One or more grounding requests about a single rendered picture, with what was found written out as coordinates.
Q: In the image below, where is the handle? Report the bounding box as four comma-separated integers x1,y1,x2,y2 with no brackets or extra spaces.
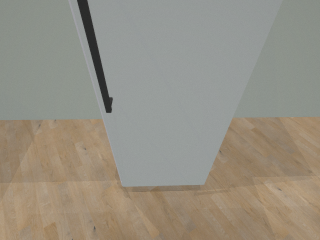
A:
77,0,113,113

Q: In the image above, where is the fridge door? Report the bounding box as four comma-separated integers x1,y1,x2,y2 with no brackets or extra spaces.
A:
70,0,283,187

